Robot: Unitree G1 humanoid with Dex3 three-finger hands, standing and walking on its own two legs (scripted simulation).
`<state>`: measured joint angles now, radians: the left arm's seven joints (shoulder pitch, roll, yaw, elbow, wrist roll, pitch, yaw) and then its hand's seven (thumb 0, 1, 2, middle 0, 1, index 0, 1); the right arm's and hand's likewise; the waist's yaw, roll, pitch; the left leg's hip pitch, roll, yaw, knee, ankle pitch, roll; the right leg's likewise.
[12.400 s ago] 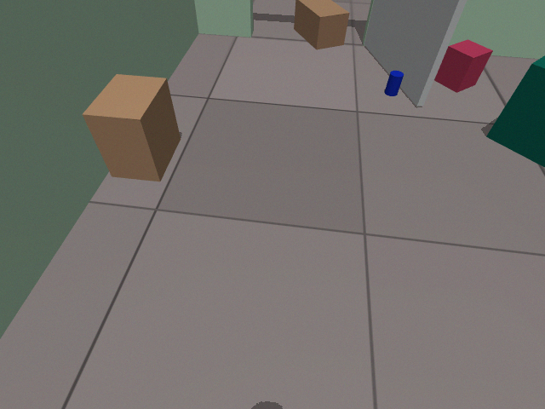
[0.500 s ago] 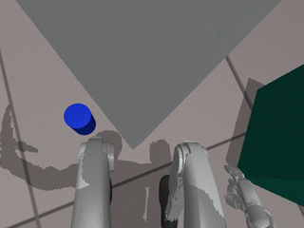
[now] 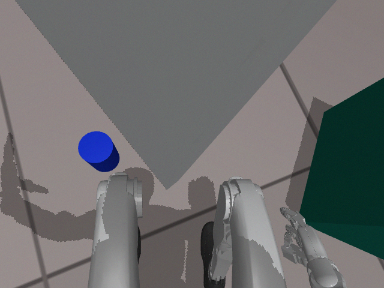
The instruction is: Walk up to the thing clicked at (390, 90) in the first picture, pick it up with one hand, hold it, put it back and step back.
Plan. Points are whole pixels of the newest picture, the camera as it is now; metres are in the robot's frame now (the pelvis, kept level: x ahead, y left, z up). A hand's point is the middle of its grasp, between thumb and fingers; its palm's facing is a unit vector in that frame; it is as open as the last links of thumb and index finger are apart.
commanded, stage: approach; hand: left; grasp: from the side
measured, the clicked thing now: (101, 153) +0.41 +0.25 -0.31
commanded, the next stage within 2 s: close in in 0.38 s
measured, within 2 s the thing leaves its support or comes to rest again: neither
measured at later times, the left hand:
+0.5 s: hand (50, 168) +0.34 +0.33 -0.21, palm faces +0.13 -0.99 +0.03, open 17.5 cm
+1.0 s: hand (87, 167) +0.36 +0.27 -0.26, palm faces +0.17 -0.99 +0.02, open 17.6 cm
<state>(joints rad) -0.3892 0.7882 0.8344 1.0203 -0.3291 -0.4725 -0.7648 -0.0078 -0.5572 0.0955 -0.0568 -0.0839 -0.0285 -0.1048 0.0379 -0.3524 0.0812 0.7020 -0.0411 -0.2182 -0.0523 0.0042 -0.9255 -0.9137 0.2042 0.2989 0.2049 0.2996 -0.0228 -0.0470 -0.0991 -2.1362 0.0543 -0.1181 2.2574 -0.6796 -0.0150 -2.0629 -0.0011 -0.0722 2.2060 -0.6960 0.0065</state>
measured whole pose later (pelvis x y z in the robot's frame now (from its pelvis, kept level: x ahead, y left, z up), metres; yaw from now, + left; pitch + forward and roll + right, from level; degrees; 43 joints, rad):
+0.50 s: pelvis +0.00 +0.01 -0.09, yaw -6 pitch +20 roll -10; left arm -0.43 0.74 0.75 1.25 -0.35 -0.86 -0.72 -0.01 -0.56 0.06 -0.07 -0.08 -0.04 -0.09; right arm -0.14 -0.36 0.28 0.69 -0.21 -0.17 0.02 0.00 -0.92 -0.91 0.21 0.30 0.21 0.30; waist -0.12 -0.20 0.15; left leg -2.25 0.06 -0.25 2.59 -0.72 -0.03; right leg -2.15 0.05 -0.16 2.46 -0.68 0.03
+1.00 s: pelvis -0.02 +0.02 -0.11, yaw -8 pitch +11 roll -14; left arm -0.42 0.67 0.56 1.33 -0.23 -1.11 -0.29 -0.01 -0.60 0.02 -0.06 -0.08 -0.07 -0.07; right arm -0.18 -0.37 0.41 0.63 -0.32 -0.08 0.12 0.00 -0.93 -0.90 0.21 0.30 0.21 0.30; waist -0.16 -0.25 0.24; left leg -2.22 0.04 -0.35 2.68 -0.69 -0.02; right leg -2.08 0.07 -0.22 2.48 -0.64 0.05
